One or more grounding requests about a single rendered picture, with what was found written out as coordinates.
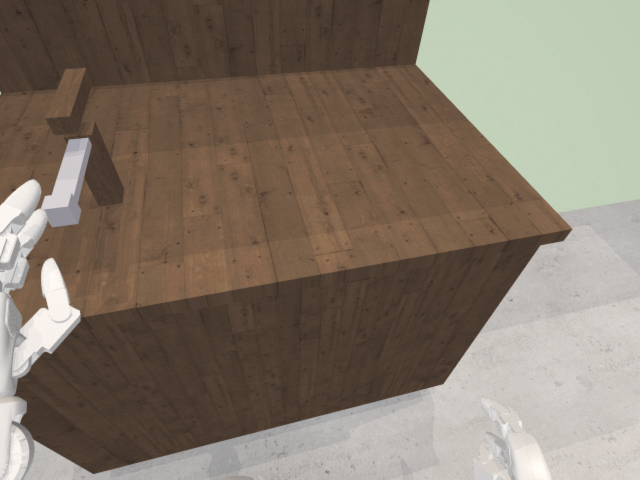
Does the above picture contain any left robot hand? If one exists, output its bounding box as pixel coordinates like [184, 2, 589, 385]
[0, 179, 81, 398]

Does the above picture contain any right robot hand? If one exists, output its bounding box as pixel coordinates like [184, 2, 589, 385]
[473, 397, 552, 480]

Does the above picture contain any tap lever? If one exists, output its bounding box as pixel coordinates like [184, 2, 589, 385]
[41, 138, 92, 227]

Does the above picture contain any robot left forearm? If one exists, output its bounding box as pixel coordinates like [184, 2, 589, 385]
[0, 396, 35, 480]

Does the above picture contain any counter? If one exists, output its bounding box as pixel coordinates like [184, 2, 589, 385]
[0, 0, 572, 474]

